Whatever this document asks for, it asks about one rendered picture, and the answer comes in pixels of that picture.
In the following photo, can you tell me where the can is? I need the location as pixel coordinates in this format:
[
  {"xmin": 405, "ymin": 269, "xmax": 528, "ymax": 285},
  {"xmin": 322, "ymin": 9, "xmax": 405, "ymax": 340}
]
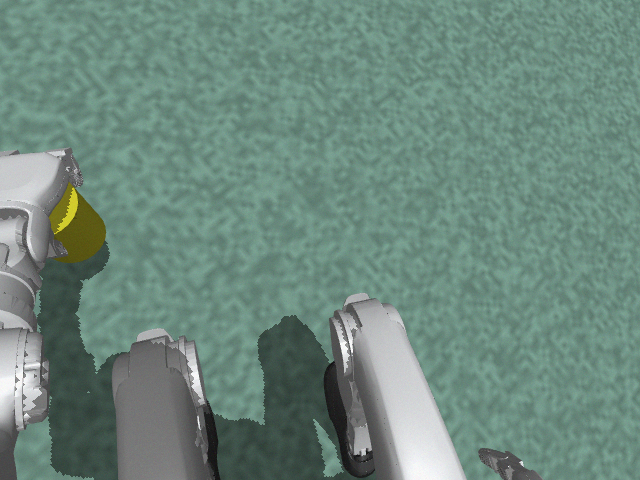
[{"xmin": 49, "ymin": 182, "xmax": 106, "ymax": 263}]

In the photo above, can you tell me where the right robot foot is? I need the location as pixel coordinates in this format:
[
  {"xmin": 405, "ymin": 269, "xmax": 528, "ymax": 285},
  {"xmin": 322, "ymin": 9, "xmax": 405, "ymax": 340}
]
[{"xmin": 324, "ymin": 361, "xmax": 375, "ymax": 478}]

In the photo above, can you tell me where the left robot foot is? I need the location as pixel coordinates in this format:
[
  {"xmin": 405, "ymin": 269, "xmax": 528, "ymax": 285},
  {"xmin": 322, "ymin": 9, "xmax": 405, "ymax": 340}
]
[{"xmin": 203, "ymin": 399, "xmax": 220, "ymax": 480}]

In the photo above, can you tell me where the left robot hand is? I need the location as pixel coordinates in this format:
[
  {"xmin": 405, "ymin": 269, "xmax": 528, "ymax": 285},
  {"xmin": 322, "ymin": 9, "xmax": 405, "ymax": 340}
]
[{"xmin": 0, "ymin": 147, "xmax": 83, "ymax": 259}]

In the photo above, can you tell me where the left robot arm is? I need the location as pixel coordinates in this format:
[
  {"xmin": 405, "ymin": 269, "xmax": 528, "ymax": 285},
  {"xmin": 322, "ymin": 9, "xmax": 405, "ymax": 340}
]
[{"xmin": 0, "ymin": 201, "xmax": 51, "ymax": 480}]

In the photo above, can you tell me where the right robot hand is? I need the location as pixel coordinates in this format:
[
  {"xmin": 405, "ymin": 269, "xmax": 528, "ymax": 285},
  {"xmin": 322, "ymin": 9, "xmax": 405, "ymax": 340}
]
[{"xmin": 478, "ymin": 448, "xmax": 544, "ymax": 480}]

